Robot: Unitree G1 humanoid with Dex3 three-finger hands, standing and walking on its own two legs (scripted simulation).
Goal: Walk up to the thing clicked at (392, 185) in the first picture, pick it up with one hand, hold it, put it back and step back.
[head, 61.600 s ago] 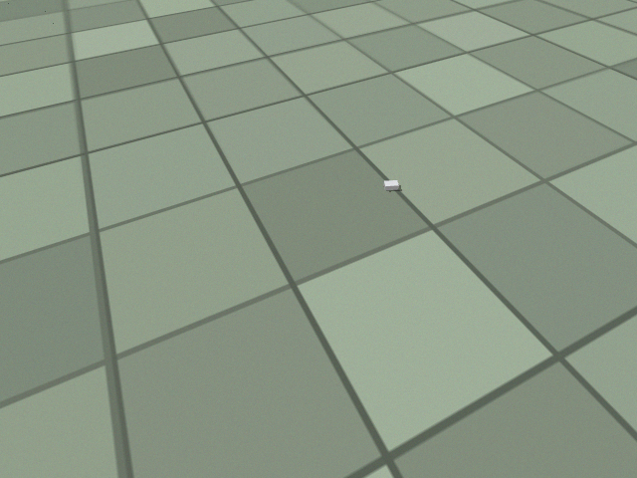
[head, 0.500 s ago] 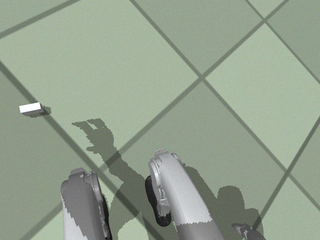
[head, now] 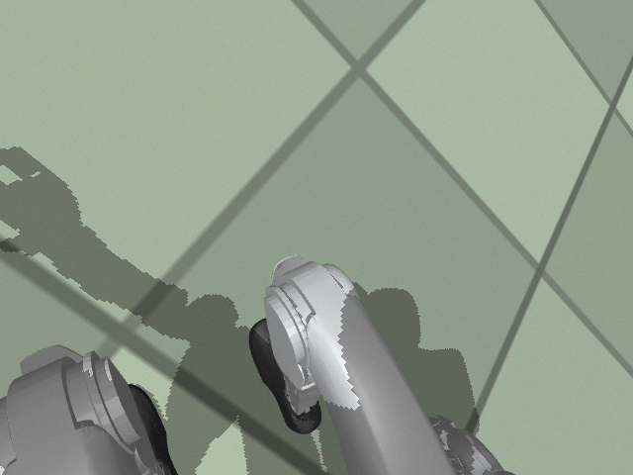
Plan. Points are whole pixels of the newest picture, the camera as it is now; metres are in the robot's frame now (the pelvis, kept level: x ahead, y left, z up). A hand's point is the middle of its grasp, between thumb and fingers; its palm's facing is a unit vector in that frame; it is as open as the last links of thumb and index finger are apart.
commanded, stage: approach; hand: left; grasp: from above
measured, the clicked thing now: out of the picture +0.55 +0.36 -0.32
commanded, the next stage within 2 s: rest palm in 0.08 s
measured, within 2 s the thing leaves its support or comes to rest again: neither
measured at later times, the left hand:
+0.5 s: hand out of the picture +0.53 +0.35 -0.23, palm faces -0.46 -0.10 -0.88, open 12.8 cm
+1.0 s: hand out of the picture +0.53 +0.37 -0.10, palm faces -0.49 -0.08 -0.87, open 7.5 cm
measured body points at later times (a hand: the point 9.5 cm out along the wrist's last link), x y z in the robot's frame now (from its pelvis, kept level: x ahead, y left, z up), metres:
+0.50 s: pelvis +0.00 +0.00 -0.02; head +0.31 +0.10 +0.29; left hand +0.55 +0.35 -0.18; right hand +0.02 -0.25 -0.08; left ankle +0.07 +0.12 -0.30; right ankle +0.11 -0.11 -0.30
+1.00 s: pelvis -0.01 +0.00 +0.01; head +0.26 +0.10 +0.36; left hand +0.56 +0.37 -0.05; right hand +0.03 -0.26 -0.06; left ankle +0.07 +0.12 -0.30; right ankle +0.11 -0.11 -0.30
